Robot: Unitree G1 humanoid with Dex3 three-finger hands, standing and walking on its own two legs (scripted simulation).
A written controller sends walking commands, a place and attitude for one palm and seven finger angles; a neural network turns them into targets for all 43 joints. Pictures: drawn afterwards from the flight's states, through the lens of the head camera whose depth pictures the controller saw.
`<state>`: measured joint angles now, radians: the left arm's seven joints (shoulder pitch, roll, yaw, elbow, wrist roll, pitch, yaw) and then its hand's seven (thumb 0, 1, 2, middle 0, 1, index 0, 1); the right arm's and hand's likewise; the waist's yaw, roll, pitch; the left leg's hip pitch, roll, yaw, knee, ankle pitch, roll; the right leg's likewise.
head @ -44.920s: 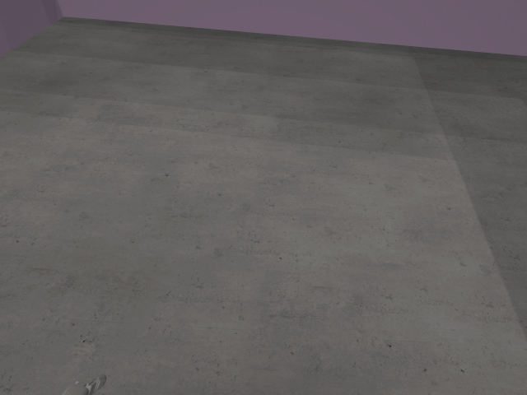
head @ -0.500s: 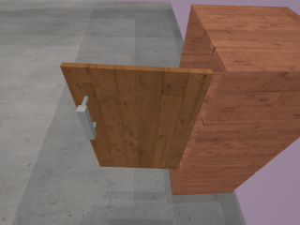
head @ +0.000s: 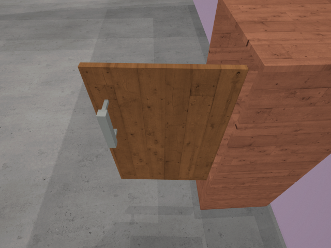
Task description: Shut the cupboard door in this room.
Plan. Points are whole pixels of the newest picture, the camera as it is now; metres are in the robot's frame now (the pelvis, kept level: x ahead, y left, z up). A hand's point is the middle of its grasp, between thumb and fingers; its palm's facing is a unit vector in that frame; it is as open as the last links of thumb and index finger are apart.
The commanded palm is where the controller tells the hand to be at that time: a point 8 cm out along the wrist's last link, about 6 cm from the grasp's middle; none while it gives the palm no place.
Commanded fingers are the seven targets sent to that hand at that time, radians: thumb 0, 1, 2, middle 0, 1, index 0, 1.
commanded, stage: look again from close up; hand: left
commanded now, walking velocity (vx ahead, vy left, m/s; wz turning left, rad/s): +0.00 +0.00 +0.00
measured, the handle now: (109, 124) +0.42 +0.19 +0.04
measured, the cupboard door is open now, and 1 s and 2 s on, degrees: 86 86 86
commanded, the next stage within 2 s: raise the hand and make a fist in 0.12 s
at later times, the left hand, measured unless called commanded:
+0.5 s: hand (84, 223) +0.17 +0.19 +0.01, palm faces +0.10 -0.99 -0.02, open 6.8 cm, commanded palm +0.09 +0.25 -0.04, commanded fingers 0.00 0.90 0.90 -0.46 -0.58 -0.46 -0.58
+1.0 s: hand (76, 247) +0.13 +0.20 -0.02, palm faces -0.01 -1.00 -0.02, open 4.4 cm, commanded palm +0.10 +0.26 -0.01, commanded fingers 0.00 0.90 0.90 -0.92 -1.08 -0.92 -1.08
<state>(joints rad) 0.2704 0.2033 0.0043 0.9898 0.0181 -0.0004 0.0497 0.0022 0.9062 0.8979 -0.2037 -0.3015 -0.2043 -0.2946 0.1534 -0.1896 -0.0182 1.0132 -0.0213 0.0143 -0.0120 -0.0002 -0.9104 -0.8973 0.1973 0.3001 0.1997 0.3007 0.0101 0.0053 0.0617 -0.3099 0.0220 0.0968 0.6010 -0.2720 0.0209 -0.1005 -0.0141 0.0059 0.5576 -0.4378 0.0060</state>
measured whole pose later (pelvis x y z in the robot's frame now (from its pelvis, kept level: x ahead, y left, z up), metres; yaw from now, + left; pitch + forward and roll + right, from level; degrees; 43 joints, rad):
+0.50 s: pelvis -0.06 +0.01 -0.05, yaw +4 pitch +4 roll +1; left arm 0.28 0.18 0.11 0.16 -0.22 -0.40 -0.15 0.00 0.91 0.90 -0.30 -0.41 -0.30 -0.40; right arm 0.24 -0.25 0.00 0.69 0.02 -0.29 0.00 0.01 -0.90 -0.90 0.20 0.30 0.20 0.30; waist -0.05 0.01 -0.11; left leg -0.70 -0.04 0.05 0.94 -0.32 0.02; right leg -0.65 0.00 -0.05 1.00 -0.43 -0.05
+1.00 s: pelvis -0.08 +0.02 -0.07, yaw +2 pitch +7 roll -4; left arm 0.39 0.27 0.08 -0.09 -0.26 -0.15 -0.19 0.01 0.90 0.90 -0.75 -0.89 -0.75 -0.88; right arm 0.27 -0.21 0.08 0.50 0.05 -0.24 -0.06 0.01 -0.90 -0.90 0.20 0.30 0.21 0.30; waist -0.01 0.05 -0.10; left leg -0.88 -0.03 -0.03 1.11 -0.39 0.05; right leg -0.79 0.07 -0.07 1.08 -0.50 -0.03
